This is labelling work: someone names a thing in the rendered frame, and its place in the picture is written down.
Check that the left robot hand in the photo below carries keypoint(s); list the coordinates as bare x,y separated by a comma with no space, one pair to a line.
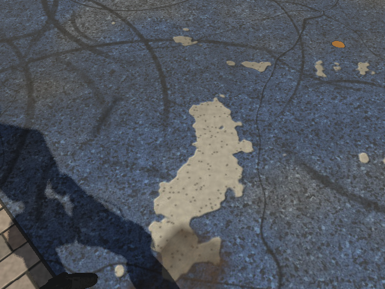
71,281

